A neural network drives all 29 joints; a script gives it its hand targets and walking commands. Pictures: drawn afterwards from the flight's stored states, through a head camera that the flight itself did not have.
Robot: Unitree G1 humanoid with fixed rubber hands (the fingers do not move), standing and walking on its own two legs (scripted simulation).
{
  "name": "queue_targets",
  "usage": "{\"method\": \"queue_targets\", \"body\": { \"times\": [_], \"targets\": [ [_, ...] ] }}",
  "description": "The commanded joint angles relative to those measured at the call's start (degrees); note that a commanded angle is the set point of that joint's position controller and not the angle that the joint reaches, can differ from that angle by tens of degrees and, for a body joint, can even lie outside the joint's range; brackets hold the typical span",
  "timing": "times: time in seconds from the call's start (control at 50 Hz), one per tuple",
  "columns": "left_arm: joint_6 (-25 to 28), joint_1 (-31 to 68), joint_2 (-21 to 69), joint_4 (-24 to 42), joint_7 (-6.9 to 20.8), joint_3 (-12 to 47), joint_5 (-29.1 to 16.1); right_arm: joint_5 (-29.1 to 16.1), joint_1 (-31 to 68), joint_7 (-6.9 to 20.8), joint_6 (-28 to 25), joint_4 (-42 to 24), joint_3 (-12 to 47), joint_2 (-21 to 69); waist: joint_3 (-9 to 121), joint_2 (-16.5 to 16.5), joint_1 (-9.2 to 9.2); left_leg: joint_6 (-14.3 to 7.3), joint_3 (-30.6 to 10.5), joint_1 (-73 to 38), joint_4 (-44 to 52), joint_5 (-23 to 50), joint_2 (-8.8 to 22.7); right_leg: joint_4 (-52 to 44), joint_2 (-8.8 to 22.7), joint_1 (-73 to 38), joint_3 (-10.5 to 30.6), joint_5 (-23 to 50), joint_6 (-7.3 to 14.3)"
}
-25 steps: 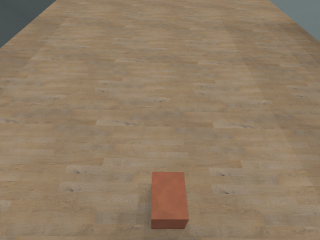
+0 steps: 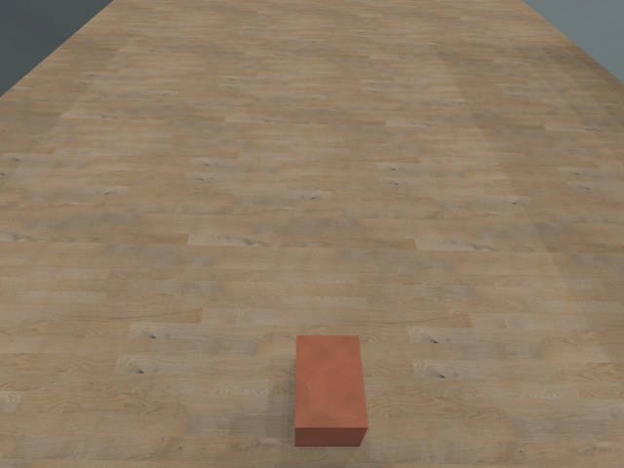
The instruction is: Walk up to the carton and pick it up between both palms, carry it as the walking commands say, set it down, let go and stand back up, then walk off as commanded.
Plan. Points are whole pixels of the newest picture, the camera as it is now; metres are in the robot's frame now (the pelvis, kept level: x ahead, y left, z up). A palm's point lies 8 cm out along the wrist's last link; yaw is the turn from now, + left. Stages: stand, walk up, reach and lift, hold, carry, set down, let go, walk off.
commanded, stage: stand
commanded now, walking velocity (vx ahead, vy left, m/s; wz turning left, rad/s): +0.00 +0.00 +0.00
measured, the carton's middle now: (327, 389) +0.49 -0.05 -0.68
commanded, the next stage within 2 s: reach and lift in 0.08 s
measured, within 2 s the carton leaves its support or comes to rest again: neither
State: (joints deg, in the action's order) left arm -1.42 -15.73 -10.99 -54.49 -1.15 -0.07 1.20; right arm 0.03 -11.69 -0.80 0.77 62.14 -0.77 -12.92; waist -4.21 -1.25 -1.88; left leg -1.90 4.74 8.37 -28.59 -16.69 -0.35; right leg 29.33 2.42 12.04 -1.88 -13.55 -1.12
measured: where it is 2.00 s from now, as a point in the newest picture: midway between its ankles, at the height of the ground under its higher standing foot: outside the picture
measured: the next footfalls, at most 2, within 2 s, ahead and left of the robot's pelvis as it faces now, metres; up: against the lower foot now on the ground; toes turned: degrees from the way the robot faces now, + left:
none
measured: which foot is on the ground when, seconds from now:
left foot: down 0.00-1.00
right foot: down 0.00-1.00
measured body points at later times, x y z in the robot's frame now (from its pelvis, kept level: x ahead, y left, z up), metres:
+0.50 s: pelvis +0.02 -0.02 -0.01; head +0.11 -0.04 +0.43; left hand +0.18 +0.21 -0.14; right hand +0.18 -0.25 -0.15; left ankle -0.01 +0.10 -0.74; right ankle +0.03 -0.13 -0.74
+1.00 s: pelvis -0.05 -0.02 -0.06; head +0.12 -0.03 +0.36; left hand +0.24 +0.20 -0.17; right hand +0.25 -0.24 -0.18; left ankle -0.01 +0.10 -0.74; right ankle +0.03 -0.13 -0.74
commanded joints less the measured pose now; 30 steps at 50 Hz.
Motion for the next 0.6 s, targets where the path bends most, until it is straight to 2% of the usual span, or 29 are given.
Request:
{"method": "queue_targets", "body": {
  "times": [0.0, 0.02, 0.04, 0.06, 0.08, 0.1, 0.12, 0.14, 0.16, 0.18, 0.22, 0.24, 0.26, 0.28, 0.3, 0.32, 0.34, 0.36, 0.38, 0.4, 0.42, 0.44, 0.46, 0.48, 0.5, 0.52, 0.54, 0.56, 0.58],
  "targets": [
    [1.2, -2.3, -4.9, -1.4, -0.5, -1.6, -0.1, 0.4, -4.4, -0.6, -0.9, -2.4, -0.7, -5.5, -0.8, 3.8, 0.49, -1.2, -10.4, 6.0, 14.3, 0.5, 7.3, -7.3, 2.9, -1.6, 3.0, 6.3, 1.0],
    [1.4, -3.1, -4.7, -1.5, -0.5, -1.8, -0.5, 0.3, -5.2, -0.4, -1.0, -2.0, -0.3, -4.2, -2.3, 0.6, 0.43, -1.1, -10.3, 6.0, 14.9, 2.1, 7.2, -6.8, 3.1, -0.6, 3.2, 6.7, 1.0],
    [1.1, -5.2, -4.7, -1.6, -0.5, -1.7, -0.2, 0.0, -3.7, -0.7, -0.8, -1.7, -0.1, -4.5, -1.3, 4.6, -0.2, -1.3, -10.7, 6.4, 14.8, 2.2, 7.3, -7.3, 2.4, -3.0, 2.4, 6.8, 1.2],
    [1.1, -3.1, -3.8, -0.9, -0.6, -1.6, -0.2, 0.3, -4.6, -0.7, -0.9, -2.0, -0.3, -4.3, -0.7, 6.3, 0.24, -1.8, -12.0, 6.6, 15.8, 2.5, 8.3, -5.9, 2.0, -1.9, 2.2, 6.5, 1.3],
    [-1.9, 17.0, -13.5, 19.2, -0.6, -3.7, -2.9, -5.0, 15.5, 1.0, 1.4, -22.1, 1.9, -9.3, 3.5, 4.5, 0.66, -1.0, -4.5, 29.2, 3.4, -13.8, 4.3, 5.3, -3.0, 5.2, -0.2, -7.5, 1.1],
    [-5.2, 32.8, -13.0, 31.1, 0.3, -2.4, -2.7, -3.3, 31.7, 1.0, 5.8, -42.2, 0.7, -8.0, 7.8, 8.9, 3.32, -1.3, -5.2, 27.9, 3.9, -19.2, 4.9, 7.1, -3.9, -1.1, -1.5, -10.3, 0.9],
    [-8.6, 29.7, -11.7, 29.5, -0.2, -4.2, -1.7, -0.9, 27.7, 1.1, 9.6, -38.8, 0.6, -6.5, 5.6, 4.4, 0.83, -1.3, -5.3, 29.6, 4.0, -20.8, 6.1, 9.0, -3.9, -1.3, -1.7, -11.1, 0.9],
    [-12.0, 25.1, -9.1, 28.0, 0.5, -1.2, -3.1, -0.8, 20.1, 1.4, 12.9, -36.1, -3.2, -7.8, 4.9, 9.8, 5.33, -1.1, -5.4, 30.3, 6.0, -26.2, 7.2, 10.5, -3.9, -5.3, -3.4, -9.2, 1.3],
    [-14.8, 23.8, -11.8, 26.9, 0.8, -3.3, -3.1, -2.1, 21.5, 1.8, 15.6, -35.5, -1.1, -6.6, 4.1, 7.5, -0.75, -0.9, -5.2, 30.8, 6.6, -23.2, 5.9, 12.4, -4.5, -4.8, -3.7, -8.0, 0.5],
    [-18.0, 23.5, -10.5, 27.0, 0.9, -2.7, -3.6, -1.0, 17.5, 1.7, 18.4, -34.0, -4.5, -10.6, 0.5, 9.4, 1.73, 0.2, -5.2, 29.9, 7.5, -21.8, 5.6, 12.5, -4.9, -5.2, -3.0, -5.2, 0.9],
    [-22.2, 16.0, -7.8, 24.0, 1.5, 0.6, -4.6, -1.0, 6.9, 2.2, 23.1, -27.9, -4.9, -9.3, 1.5, 11.7, 3.92, -0.1, -9.7, 29.3, 8.6, -13.1, 6.7, 13.5, -6.1, -7.5, -1.7, -0.1, 0.2],
    [-22.8, 14.8, -7.0, 20.5, 2.2, -0.1, -4.1, -0.7, 3.7, 1.8, 24.6, -24.1, -5.4, -8.3, -1.4, 10.2, 5.85, 0.2, -9.1, 30.7, 8.2, -11.6, 6.0, 11.7, -5.2, -7.7, 0.1, 1.7, 0.5],
    [-22.7, 14.4, -6.7, 21.1, 2.1, -0.2, -4.0, 0.8, 2.9, 2.4, 24.6, -26.2, -6.3, -7.9, 3.4, 5.9, 5.29, -0.8, -11.1, 27.3, 6.8, -1.3, 6.2, 12.6, -6.3, -4.6, -0.5, 4.4, 0.5],
    [-23.2, 12.5, -3.7, 19.6, 3.1, 2.8, -3.9, 0.7, 2.4, 1.8, 25.5, -25.5, -4.9, -7.4, 3.8, 10.6, 4.43, -1.0, -11.0, 27.9, 7.1, 2.2, 5.9, 12.0, -5.7, -6.0, -0.6, 6.9, 1.0],
    [-22.3, 12.8, -7.4, 18.0, 3.8, -0.6, -2.1, 2.5, 4.6, 2.0, 24.8, -27.6, -4.6, -7.3, 3.8, 0.5, 3.44, -0.9, -8.9, 29.6, 2.3, 7.7, 3.7, 8.9, -4.9, -3.7, 1.1, 9.3, 1.3],
    [-22.5, 10.6, -4.2, 17.0, 3.8, 0.8, -2.6, 2.1, 1.5, 1.9, 24.6, -28.4, -3.9, -5.7, 5.1, 3.3, 3.97, -1.0, -7.8, 28.2, 0.1, 10.3, 2.8, 8.9, -4.8, -3.0, 0.6, 10.4, 1.6],
    [-20.8, 11.5, -6.7, 16.0, 4.3, -1.8, -0.8, 2.9, 4.7, 1.7, 22.3, -30.0, -4.1, -6.0, 7.5, 1.8, 2.84, -1.1, -8.6, 27.5, -1.6, 19.9, 1.1, 8.0, -5.4, -1.1, 0.6, 14.1, 1.7],
    [-19.4, 9.7, -6.0, 14.1, 5.1, -2.4, -0.3, 2.5, 6.0, 1.4, 20.6, -32.8, -2.8, -5.9, 8.8, 0.7, -0.25, -1.4, -7.5, 27.5, -4.1, 18.7, 0.1, 7.8, -4.6, 0.1, 1.4, 12.8, 1.4],
    [-16.7, 10.8, -6.6, 14.4, 5.5, -3.4, -0.1, 1.7, 6.3, 1.6, 18.0, -34.2, -0.8, -4.2, 10.1, -0.3, -1.47, -1.3, -6.9, 25.4, -5.5, 21.4, -0.5, 8.4, -4.2, 1.3, 1.5, 14.8, 0.9],
    [-13.7, 14.3, -6.1, 19.0, 5.5, -3.2, -1.4, 2.0, 9.1, 1.7, 14.8, -36.9, -1.9, -4.1, 18.1, 1.8, -0.96, -1.0, -8.8, 23.7, -8.0, 26.5, -0.6, 11.1, -4.2, 2.2, 2.2, 18.0, 1.6],
    [-12.2, 14.0, -8.4, 18.4, 5.7, -5.0, -1.4, 2.8, 8.7, 1.6, 13.2, -38.2, -2.7, -3.9, 21.5, -2.0, 0.34, -0.7, -7.9, 26.1, -10.9, 27.7, -1.4, 13.3, -3.6, 0.5, 2.4, 26.0, 0.8],
    [-9.5, 17.2, -8.9, 20.9, 5.3, -6.3, -0.4, 0.5, 12.8, 1.3, 11.0, -39.8, -0.7, -1.9, 24.2, 1.7, -3.57, -0.2, -7.8, 26.1, -12.2, 29.4, -1.2, 15.6, -2.9, 3.2, 3.4, 25.0, 0.5],
    [-8.9, 13.3, -9.8, 17.9, 5.2, -6.9, -1.4, 1.4, 9.5, 0.8, 10.2, -38.6, -0.8, -0.1, 29.0, -4.1, -1.06, -0.2, -7.4, 27.7, -13.1, 28.6, -1.5, 16.2, -2.8, -1.2, 3.3, 31.9, -0.4],
    [-7.4, 10.9, -12.2, 15.4, 4.6, -10.4, 2.1, 2.5, 6.0, 0.4, 9.5, -34.2, -2.1, -0.2, 28.3, -5.1, -0.4, 0.2, -7.2, 34.3, -14.2, 30.9, -2.0, 18.9, -2.0, -0.5, 5.0, 40.8, -1.0],
    [-5.6, 15.6, -10.8, 17.5, 4.4, -10.5, 1.4, 3.1, 8.2, -0.7, 7.5, -35.1, -3.6, 0.8, 32.2, -5.1, 0.63, 0.6, -6.6, 37.8, -15.2, 21.3, -2.2, 19.1, -0.8, -2.0, 6.4, 41.4, -1.0],
    [-4.5, 16.6, -12.8, 21.0, 4.5, -11.9, 1.4, 2.7, 11.0, -0.3, 7.2, -39.0, -3.3, 0.1, 36.6, -7.7, -0.97, 0.7, -6.4, 39.3, -16.1, 21.5, -2.3, 21.1, -0.7, -5.4, 7.0, 45.7, -1.2],
    [-3.6, 14.9, -11.8, 19.1, 4.0, -11.4, 0.0, 1.8, 9.3, -0.6, 6.3, -36.8, -4.4, 0.4, 38.9, -9.0, 0.39, 0.7, -6.4, 42.5, -17.6, 19.4, -1.6, 22.2, 0.1, -5.2, 9.2, 47.5, -1.1],
    [-3.2, 15.1, -10.8, 18.4, 3.9, -11.4, 0.0, 2.4, 8.1, -0.9, 6.5, -34.5, -4.7, -0.1, 37.2, -8.9, 0.4, 0.8, -6.3, 44.9, -16.5, 15.3, -2.0, 22.3, 0.1, -5.8, 8.4, 44.1, -1.3],
    [-3.2, 19.8, -9.7, 19.6, 4.0, -9.6, -0.7, 0.2, 11.9, -1.0, 6.2, -35.3, -4.2, 0.7, 34.7, -6.2, 0.72, 0.9, -6.1, 43.6, -16.9, 14.9, -1.8, 20.9, -0.2, 0.4, 7.3, 36.6, -1.0]
  ]
}}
